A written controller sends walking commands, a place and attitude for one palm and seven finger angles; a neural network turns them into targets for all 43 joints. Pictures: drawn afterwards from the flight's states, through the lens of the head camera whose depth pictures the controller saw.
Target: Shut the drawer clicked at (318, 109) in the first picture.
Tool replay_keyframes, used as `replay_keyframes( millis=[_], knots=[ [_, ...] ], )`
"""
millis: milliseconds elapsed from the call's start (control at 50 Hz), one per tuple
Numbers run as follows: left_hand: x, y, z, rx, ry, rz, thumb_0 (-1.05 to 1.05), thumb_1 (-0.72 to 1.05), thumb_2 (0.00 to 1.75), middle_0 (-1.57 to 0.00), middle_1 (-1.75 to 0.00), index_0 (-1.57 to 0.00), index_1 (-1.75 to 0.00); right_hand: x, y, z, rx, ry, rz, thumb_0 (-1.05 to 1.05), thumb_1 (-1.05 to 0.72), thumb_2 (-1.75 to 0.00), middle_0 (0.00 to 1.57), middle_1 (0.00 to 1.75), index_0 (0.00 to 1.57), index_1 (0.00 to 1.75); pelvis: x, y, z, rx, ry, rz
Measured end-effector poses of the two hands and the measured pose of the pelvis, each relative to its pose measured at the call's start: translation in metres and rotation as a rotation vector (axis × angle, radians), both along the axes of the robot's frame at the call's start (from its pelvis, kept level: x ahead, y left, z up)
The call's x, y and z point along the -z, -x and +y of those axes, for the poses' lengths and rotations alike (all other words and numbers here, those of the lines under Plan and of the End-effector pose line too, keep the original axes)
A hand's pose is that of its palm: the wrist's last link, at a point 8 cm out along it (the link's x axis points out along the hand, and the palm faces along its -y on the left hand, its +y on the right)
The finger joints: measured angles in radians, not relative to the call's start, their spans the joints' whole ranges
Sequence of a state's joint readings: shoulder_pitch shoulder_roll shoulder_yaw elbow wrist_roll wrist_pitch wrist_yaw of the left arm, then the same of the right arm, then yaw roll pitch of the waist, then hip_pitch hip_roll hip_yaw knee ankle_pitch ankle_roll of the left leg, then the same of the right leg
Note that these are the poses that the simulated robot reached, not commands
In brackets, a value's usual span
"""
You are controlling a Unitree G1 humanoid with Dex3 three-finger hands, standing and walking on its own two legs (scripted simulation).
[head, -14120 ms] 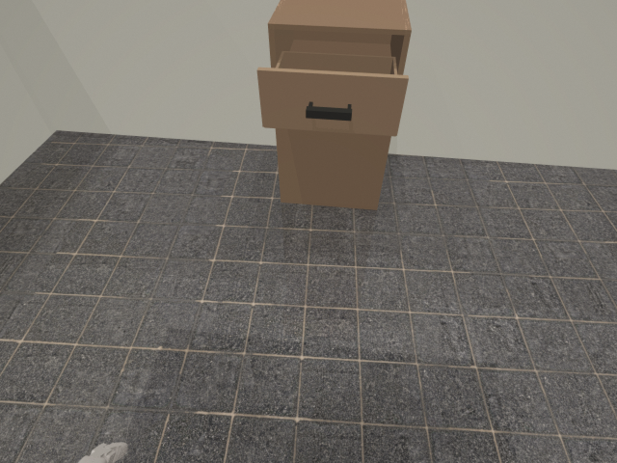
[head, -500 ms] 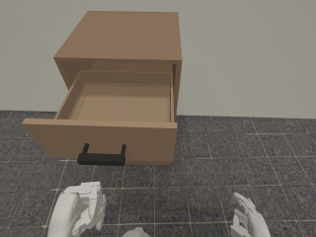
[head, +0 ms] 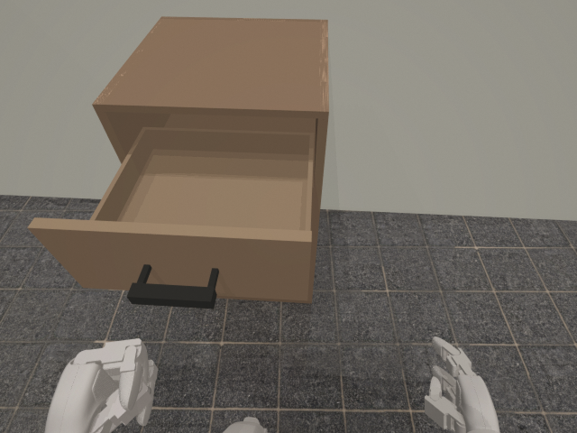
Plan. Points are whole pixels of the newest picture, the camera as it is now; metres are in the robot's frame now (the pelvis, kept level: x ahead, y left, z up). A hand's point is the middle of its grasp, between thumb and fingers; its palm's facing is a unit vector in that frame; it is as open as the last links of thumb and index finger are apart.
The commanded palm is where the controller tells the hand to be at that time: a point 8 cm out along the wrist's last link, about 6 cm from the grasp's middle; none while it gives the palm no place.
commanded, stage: bring the fist close to the handle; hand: left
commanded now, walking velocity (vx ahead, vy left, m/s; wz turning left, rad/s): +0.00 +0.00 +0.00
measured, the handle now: (176, 283) +0.34 +0.20 -0.01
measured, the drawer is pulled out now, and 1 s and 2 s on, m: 0.30 0.30 0.26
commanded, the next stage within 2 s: push the drawer shut in 1.22 s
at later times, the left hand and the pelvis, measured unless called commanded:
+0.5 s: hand (177, 372) +0.20 +0.16 +0.02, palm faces -0.06 -1.00 -0.02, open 3.3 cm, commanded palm +0.18 +0.22 +0.02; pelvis -0.02 +0.02 -0.03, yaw -2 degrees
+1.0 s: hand (181, 344) +0.24 +0.17 -0.01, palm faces -0.03 -1.00 -0.02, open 3.3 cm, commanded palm +0.22 +0.22 -0.01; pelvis -0.02 +0.03 -0.05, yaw -2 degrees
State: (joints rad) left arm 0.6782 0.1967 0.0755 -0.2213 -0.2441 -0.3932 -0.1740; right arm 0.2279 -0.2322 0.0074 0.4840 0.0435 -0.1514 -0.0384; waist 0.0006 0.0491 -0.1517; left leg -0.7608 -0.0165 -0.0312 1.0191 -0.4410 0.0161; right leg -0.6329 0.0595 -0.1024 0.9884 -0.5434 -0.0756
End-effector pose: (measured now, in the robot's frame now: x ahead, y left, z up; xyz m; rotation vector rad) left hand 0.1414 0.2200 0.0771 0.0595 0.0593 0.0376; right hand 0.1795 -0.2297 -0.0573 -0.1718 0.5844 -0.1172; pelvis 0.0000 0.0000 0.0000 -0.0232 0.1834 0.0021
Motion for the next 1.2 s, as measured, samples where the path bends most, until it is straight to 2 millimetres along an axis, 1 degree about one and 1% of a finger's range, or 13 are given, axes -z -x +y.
replay_keyframes(
  millis=[60,140,320,460,560,640,800,860,900,1040,1080,1160,1200],
  knots=[
    [0.009,-0.002,-0.004,0.022,0.017,0.002,0.02,0.91,0.9,-1.4,-1.6,-1.4,-1.6,0.004,-0.001,0.0,-0.011,0.007,0.003,0.01,-0.9,-0.9,0.2,0.3,0.2,0.3,0.003,0.002,0.0,-0.003,0.003,0.014],
    [0.019,-0.009,-0.01,0.072,0.024,0.003,0.02,0.91,0.9,-1.4,-1.6,-1.4,-1.6,0.01,0.002,0.0,-0.005,0.015,0.018,0.01,-0.9,-0.9,0.2,0.3,0.2,0.3,0.008,0.004,0.001,0.002,0.003,0.029],
    [0.035,-0.027,0.0,0.05,0.022,-0.019,0.02,0.9,0.9,-1.4,-1.6,-1.4,-1.6,0.027,0.021,0.002,0.024,0.019,0.074,0.01,-0.9,-0.9,0.2,0.3,0.2,0.3,0.019,0.01,0.007,0.013,0.011,0.055],
    [0.051,-0.037,-0.008,0.091,0.04,-0.01,0.02,0.91,0.9,-1.4,-1.6,-1.4,-1.6,0.039,0.034,0.006,0.029,0.032,0.11,0.01,-0.9,-0.9,0.2,0.3,0.2,0.3,0.027,0.015,0.014,0.02,0.016,0.081],
    [0.063,-0.046,-0.004,0.078,0.031,-0.021,0.02,0.9,0.9,-1.4,-1.6,-1.4,-1.6,0.047,0.039,0.009,0.021,0.042,0.135,0.01,-0.9,-0.9,0.2,0.3,0.2,0.3,0.035,0.018,0.017,0.024,0.021,0.101],
    [0.07,-0.054,0.001,0.058,0.03,-0.034,0.02,0.9,0.9,-1.4,-1.6,-1.4,-1.6,0.054,0.04,0.012,0.007,0.047,0.152,0.01,-0.9,-0.9,0.2,0.3,0.2,0.3,0.04,0.02,0.02,0.023,0.027,0.116],
    [0.088,-0.073,-0.003,0.096,0.037,-0.026,0.02,0.9,0.9,-1.4,-1.6,-1.4,-1.6,0.064,0.039,0.019,-0.009,0.054,0.181,0.01,-0.9,-0.9,0.2,0.3,0.2,0.3,0.048,0.02,0.025,0.025,0.034,0.145],
    [0.095,-0.08,-0.001,0.089,0.04,-0.02,0.02,0.9,0.9,-1.4,-1.6,-1.4,-1.6,0.067,0.039,0.02,-0.008,0.056,0.195,0.01,-0.9,-0.9,0.2,0.3,0.2,0.3,0.051,0.02,0.027,0.028,0.035,0.154],
    [0.096,-0.084,0.001,0.079,0.044,-0.021,0.02,0.9,0.9,-1.4,-1.6,-1.4,-1.6,0.069,0.038,0.021,-0.007,0.055,0.204,0.01,-0.9,-0.9,0.2,0.3,0.2,0.3,0.052,0.02,0.027,0.028,0.037,0.158],
    [0.081,-0.081,0.003,0.075,0.036,-0.038,0.02,0.91,0.9,-1.4,-1.6,-1.4,-1.6,0.067,0.036,0.026,-0.008,0.038,0.219,0.01,-0.9,-0.9,0.2,0.3,0.2,0.3,0.047,0.014,0.031,0.028,0.038,0.155],
    [0.083,-0.08,0.001,0.082,0.037,-0.023,0.02,0.91,0.9,-1.4,-1.6,-1.4,-1.6,0.066,0.035,0.028,-0.011,0.036,0.219,0.01,-0.9,-0.9,0.2,0.3,0.2,0.3,0.046,0.013,0.032,0.028,0.038,0.155],
    [0.097,-0.081,-0.002,0.087,0.044,0.019,0.02,0.91,0.9,-1.4,-1.6,-1.4,-1.6,0.066,0.032,0.028,-0.013,0.044,0.22,0.01,-0.9,-0.9,0.2,0.3,0.2,0.3,0.048,0.013,0.032,0.027,0.038,0.16],
    [0.1,-0.083,-0.003,0.083,0.049,0.021,0.02,0.9,0.9,-1.4,-1.6,-1.4,-1.6,0.067,0.03,0.027,-0.012,0.05,0.221,0.01,-0.9,-0.9,0.2,0.3,0.2,0.3,0.049,0.014,0.031,0.027,0.038,0.163]
  ],
)
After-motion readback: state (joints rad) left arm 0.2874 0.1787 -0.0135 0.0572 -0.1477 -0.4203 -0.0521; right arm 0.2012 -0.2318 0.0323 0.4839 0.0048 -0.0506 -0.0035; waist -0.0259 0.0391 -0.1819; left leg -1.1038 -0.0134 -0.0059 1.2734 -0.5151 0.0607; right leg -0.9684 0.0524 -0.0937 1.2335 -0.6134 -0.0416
